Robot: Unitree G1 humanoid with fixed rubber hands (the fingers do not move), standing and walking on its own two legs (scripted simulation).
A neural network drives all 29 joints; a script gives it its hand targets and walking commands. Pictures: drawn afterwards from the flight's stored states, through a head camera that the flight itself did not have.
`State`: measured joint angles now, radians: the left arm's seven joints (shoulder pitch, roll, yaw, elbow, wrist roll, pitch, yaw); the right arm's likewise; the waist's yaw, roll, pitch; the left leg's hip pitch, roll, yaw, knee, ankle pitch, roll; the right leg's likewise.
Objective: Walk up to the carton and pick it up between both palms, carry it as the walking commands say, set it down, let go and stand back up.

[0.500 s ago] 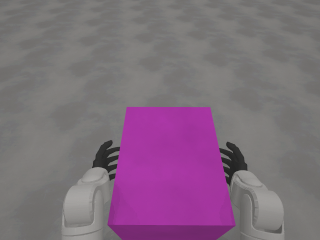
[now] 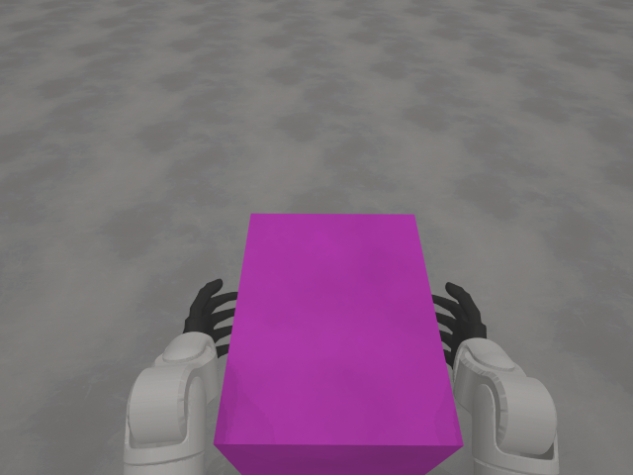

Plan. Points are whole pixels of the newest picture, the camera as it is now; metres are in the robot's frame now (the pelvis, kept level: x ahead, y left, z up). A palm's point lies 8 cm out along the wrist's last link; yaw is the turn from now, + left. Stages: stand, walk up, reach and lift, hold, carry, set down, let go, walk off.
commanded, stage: carry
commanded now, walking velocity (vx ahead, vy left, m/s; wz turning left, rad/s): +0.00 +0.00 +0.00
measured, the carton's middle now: (331, 350) +0.28 +0.00 +0.02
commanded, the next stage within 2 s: none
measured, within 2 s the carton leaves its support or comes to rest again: neither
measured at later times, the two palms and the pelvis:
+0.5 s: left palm (202, 343) +0.25 +0.15 +0.08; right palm (463, 349) +0.25 -0.15 +0.08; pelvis +0.00 +0.00 +0.00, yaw +0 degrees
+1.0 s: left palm (202, 344) +0.25 +0.15 +0.08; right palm (462, 350) +0.25 -0.15 +0.08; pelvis +0.00 +0.00 +0.00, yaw +0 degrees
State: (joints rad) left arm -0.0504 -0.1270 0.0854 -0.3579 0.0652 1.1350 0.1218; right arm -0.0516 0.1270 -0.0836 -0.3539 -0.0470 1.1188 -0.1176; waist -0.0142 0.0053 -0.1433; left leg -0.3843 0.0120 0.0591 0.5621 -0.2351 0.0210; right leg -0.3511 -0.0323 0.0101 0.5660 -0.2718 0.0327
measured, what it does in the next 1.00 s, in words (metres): stands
